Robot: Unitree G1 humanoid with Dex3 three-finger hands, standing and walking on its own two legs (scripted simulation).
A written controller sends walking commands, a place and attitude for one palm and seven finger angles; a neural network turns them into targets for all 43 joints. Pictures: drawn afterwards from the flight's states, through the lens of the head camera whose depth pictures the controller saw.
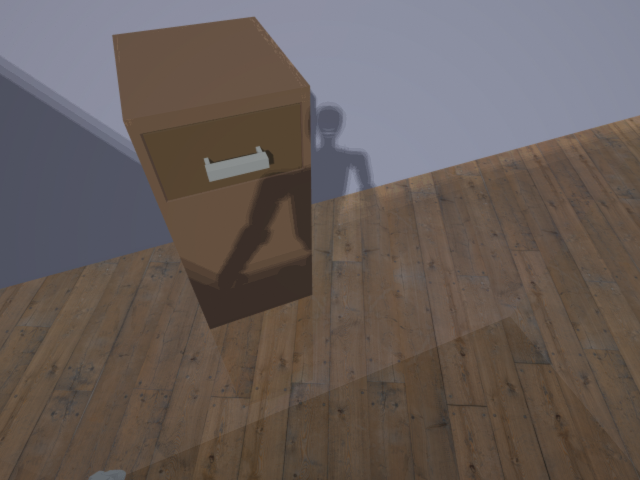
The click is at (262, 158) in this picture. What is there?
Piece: drawer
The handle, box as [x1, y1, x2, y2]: [204, 146, 269, 181]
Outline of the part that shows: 268,158 265,152 262,152 258,146 256,147 257,152 255,154 211,164 209,163 207,158 204,158 209,181 269,167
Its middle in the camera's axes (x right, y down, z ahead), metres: -0.20 -0.18 +0.88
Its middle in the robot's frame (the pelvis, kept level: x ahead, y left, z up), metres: +0.76 +0.23 -0.07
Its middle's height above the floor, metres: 0.70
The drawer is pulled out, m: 0.00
